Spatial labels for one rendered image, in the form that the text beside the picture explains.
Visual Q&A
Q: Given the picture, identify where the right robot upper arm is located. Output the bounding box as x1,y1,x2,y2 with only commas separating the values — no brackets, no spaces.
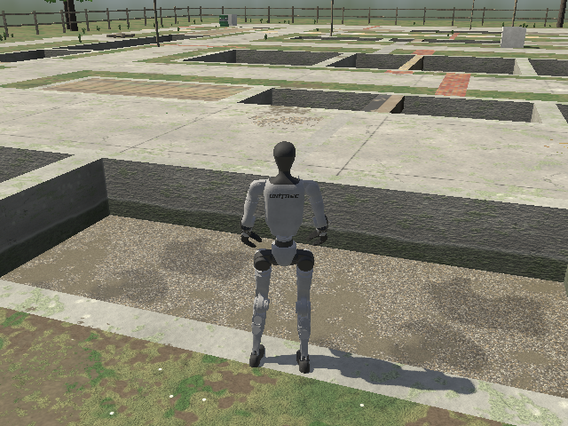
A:
303,180,327,228

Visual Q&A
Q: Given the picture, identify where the robot right forearm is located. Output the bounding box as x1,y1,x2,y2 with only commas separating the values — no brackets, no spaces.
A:
316,215,328,236

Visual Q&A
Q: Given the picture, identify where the robot left hand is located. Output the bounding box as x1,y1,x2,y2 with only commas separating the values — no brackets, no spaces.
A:
241,232,262,248

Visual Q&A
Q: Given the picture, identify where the robot left forearm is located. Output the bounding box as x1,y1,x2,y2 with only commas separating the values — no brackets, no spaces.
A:
240,214,253,237

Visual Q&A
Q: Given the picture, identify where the robot right hand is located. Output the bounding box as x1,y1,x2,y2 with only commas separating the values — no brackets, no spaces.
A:
306,231,327,246

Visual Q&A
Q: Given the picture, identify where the left robot shin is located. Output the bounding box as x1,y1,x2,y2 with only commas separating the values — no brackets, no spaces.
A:
251,297,266,356

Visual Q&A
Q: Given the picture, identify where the left robot thigh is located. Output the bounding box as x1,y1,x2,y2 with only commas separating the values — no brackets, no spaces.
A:
254,248,272,313

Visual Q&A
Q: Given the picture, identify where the left robot upper arm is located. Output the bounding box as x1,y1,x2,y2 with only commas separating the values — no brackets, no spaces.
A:
241,179,266,228

